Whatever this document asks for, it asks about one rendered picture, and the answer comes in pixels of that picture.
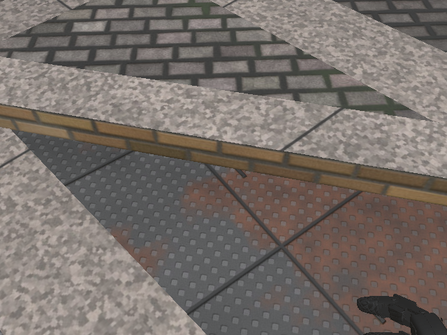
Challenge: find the right robot hand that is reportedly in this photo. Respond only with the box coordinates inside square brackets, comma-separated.
[357, 294, 447, 335]

